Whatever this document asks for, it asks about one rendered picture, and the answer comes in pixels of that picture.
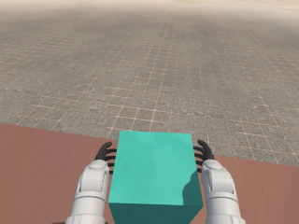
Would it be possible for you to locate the carton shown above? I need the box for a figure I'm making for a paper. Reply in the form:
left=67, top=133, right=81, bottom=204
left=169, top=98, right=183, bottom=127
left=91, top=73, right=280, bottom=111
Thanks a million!
left=108, top=131, right=204, bottom=224

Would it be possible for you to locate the robot right hand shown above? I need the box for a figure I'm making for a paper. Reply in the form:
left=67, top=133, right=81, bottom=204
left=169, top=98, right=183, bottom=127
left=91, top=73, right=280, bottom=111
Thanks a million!
left=193, top=140, right=215, bottom=173

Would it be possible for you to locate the left robot forearm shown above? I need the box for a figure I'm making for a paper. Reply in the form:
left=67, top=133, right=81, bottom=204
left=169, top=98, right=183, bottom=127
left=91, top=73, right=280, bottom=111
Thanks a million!
left=65, top=160, right=109, bottom=224

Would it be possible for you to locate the robot left hand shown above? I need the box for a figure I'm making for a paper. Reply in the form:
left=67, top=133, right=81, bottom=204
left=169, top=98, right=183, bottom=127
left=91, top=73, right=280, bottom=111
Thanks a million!
left=94, top=142, right=117, bottom=175

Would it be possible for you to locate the right robot forearm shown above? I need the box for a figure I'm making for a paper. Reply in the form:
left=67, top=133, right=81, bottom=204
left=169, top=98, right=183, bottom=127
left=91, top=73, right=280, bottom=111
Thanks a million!
left=201, top=159, right=246, bottom=224

